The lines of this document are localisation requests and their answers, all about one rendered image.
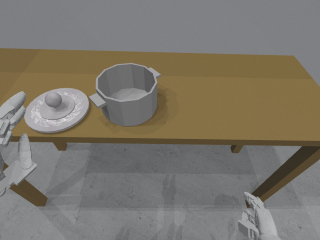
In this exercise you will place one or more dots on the knob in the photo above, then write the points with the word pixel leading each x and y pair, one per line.
pixel 53 99

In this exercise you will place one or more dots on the right robot hand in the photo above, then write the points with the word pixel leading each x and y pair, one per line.
pixel 253 225

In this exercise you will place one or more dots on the left robot hand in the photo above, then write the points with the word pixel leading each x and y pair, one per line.
pixel 11 113

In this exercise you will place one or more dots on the lid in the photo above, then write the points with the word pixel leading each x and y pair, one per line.
pixel 45 119

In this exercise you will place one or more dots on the pot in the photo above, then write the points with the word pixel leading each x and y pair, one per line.
pixel 127 93

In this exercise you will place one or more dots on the table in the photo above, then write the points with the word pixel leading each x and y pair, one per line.
pixel 202 99

